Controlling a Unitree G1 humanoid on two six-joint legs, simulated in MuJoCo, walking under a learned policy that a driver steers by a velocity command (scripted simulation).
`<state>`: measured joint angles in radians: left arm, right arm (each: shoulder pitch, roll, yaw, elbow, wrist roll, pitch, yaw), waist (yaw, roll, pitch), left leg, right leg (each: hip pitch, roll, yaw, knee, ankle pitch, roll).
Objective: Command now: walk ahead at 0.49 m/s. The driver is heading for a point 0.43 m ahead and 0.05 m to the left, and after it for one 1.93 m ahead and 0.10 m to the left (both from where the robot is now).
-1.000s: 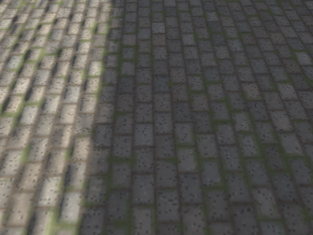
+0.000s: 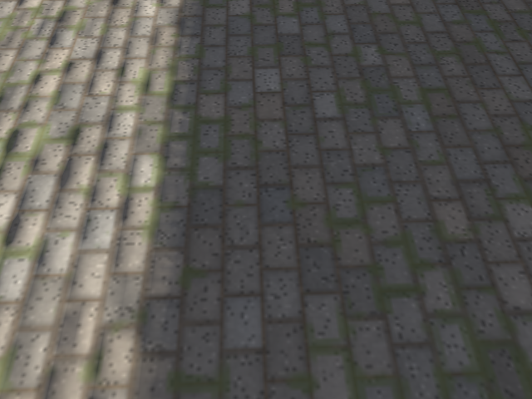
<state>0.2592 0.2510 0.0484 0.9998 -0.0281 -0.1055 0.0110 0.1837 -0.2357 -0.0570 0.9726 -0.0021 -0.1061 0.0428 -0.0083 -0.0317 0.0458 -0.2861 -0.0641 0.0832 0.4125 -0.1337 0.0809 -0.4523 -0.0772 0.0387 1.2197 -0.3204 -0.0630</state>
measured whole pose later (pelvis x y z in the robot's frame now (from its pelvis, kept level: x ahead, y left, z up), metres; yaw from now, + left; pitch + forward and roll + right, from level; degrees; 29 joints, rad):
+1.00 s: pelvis +0.52 -0.04 -0.01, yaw +0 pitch +1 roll -1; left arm 0.23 0.25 0.04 1.02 -0.01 -0.03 0.02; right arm 0.07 -0.21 -0.03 0.93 -0.01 -0.06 0.01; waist 0.02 -0.02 0.04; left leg -0.43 -0.01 0.05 0.49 -0.08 0.05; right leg -0.32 0.00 0.02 0.98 -0.59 0.03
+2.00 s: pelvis +0.72 -0.03 +0.01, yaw +1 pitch +1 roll +0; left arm 0.16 0.25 0.08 0.99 -0.03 -0.09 0.00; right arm 0.40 -0.19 -0.03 1.11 0.00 -0.09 0.01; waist -0.04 -0.02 -0.01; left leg -0.05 -0.03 0.05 0.30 -0.27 0.06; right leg -0.59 -0.09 -0.01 1.06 -0.22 -0.04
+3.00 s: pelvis +1.05 -0.11 +0.00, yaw +1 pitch +3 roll +0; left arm 0.10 0.25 0.07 0.97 -0.02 -0.08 0.00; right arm 0.40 -0.23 -0.08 1.08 0.02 -0.07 -0.02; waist -0.04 0.02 -0.02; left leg -0.26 0.07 -0.03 0.75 -0.43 -0.01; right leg -0.34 0.00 -0.06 0.54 -0.24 -0.05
